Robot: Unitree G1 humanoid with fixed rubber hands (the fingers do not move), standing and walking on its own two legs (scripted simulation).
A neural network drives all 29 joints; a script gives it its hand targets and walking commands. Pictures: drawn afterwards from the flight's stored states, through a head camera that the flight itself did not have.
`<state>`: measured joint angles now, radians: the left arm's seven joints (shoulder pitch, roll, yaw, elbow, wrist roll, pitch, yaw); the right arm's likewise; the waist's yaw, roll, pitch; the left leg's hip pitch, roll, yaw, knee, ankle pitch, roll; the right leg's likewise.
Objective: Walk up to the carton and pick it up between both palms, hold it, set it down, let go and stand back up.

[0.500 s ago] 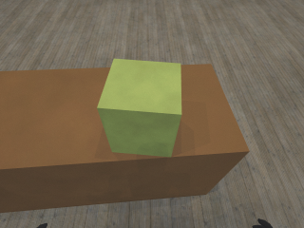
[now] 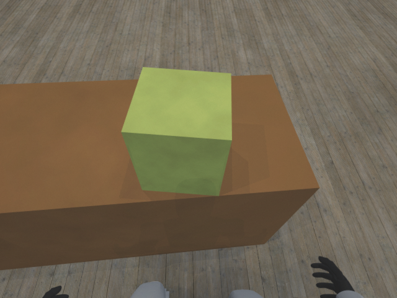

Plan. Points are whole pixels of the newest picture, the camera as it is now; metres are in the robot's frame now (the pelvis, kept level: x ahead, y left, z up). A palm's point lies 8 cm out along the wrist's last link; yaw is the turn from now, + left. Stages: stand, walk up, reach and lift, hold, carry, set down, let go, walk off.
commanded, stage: walk up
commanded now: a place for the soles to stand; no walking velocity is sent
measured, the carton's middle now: (183, 135) +0.47 +0.04 -0.02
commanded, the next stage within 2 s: reach and lift in 0.52 s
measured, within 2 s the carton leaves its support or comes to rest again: neither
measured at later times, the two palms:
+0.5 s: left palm out of the picture +0.08 +0.30 -0.10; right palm out of the picture +0.06 -0.30 -0.10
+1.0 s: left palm (65, 270) +0.18 +0.27 -0.08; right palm (333, 276) +0.16 -0.27 -0.07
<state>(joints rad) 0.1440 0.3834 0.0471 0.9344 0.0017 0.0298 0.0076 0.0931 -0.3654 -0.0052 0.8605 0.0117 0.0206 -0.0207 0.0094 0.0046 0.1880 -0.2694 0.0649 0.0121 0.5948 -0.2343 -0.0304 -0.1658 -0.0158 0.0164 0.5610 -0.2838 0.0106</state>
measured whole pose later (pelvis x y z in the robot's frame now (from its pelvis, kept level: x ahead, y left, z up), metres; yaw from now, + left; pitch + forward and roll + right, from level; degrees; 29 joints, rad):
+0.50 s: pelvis -0.01 +0.00 +0.02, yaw +2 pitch -3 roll -1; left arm 0.08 0.35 0.03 1.05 -0.02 -0.01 -0.01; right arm 0.15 -0.35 -0.03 1.08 0.01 -0.01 0.02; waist -0.02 -0.01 0.09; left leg -0.21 0.04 -0.02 0.35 -0.08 -0.03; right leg -0.11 -0.04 -0.02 0.35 -0.19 0.04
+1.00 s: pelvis +0.01 +0.01 +0.00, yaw -1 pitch -7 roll -1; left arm 0.13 0.26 0.08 0.42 0.05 0.48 0.02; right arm 0.12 -0.29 -0.10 0.73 -0.01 -0.02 0.08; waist 0.00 -0.03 0.15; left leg -0.21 0.06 0.04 0.58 -0.25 -0.03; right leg -0.11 -0.03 0.03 0.54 -0.32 0.04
